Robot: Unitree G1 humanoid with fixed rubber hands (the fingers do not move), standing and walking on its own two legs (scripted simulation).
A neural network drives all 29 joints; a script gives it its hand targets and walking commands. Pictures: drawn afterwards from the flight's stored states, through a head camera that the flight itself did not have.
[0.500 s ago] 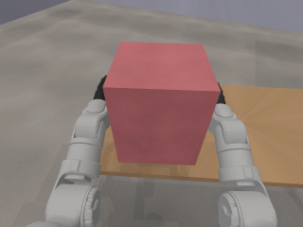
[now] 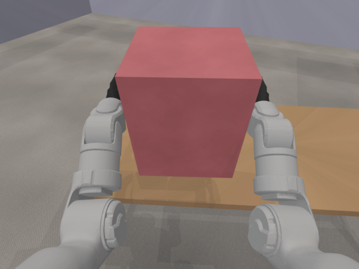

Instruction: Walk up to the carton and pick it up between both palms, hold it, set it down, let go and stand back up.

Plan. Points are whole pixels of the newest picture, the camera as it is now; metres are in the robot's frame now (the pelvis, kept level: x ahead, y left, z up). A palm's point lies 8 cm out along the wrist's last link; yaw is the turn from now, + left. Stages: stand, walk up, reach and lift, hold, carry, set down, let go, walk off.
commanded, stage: reach and lift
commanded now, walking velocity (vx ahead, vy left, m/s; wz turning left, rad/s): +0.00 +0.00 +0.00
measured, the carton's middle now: (187, 105) +0.40 +0.01 +0.21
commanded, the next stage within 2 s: hold in 0.60 s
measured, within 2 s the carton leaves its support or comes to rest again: neither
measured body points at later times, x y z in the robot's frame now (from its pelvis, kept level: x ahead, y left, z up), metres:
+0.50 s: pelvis -0.01 +0.01 +0.00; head -0.04 +0.01 +0.45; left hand +0.37 +0.16 +0.20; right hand +0.36 -0.14 +0.20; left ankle +0.06 +0.12 -0.75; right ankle +0.02 -0.13 -0.75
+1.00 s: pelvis +0.01 +0.00 +0.00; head -0.01 +0.00 +0.45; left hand +0.40 +0.15 +0.18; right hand +0.39 -0.16 +0.18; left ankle +0.06 +0.12 -0.75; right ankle +0.02 -0.13 -0.75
